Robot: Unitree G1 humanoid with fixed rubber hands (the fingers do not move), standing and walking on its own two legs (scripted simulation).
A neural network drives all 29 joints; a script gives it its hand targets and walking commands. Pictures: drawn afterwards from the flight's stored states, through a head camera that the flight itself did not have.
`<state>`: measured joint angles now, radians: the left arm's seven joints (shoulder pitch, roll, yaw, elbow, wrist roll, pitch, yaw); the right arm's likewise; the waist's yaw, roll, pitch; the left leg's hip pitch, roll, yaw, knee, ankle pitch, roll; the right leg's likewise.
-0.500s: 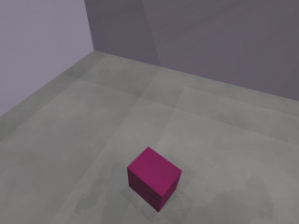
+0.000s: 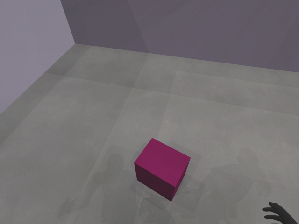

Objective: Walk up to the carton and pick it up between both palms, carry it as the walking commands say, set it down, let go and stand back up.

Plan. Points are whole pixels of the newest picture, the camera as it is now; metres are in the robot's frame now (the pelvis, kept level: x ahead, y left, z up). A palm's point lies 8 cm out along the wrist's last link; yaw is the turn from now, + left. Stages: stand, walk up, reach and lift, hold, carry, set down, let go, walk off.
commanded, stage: walk up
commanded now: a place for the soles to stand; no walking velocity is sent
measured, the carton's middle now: (161, 169) +0.55 -0.06 -0.61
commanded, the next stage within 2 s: none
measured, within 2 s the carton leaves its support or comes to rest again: neither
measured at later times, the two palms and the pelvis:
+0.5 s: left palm out of the picture +0.23 +0.51 -0.05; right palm out of the picture +0.09 -0.21 -0.11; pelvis +0.08 +0.16 -0.02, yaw -15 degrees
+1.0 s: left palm (4, 161) +0.36 +0.51 -0.11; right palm out of the picture +0.03 -0.06 -0.09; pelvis +0.13 +0.27 -0.01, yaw -29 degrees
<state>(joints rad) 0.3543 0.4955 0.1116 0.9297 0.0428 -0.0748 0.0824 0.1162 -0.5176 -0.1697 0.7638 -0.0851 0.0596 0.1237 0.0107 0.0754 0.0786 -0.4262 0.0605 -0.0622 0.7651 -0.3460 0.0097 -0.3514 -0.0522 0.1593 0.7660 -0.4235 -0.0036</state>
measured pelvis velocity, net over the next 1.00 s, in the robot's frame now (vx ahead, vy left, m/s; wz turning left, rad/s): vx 0.13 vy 0.27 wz -0.50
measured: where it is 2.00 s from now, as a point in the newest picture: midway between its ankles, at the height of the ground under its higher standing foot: outside the picture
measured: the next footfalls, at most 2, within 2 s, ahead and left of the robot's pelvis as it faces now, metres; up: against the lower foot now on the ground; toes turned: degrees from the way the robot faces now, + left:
right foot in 0.18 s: +0.11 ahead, -0.06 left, +0.00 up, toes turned -14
left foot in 0.52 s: +0.29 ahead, +0.30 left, +0.00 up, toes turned -32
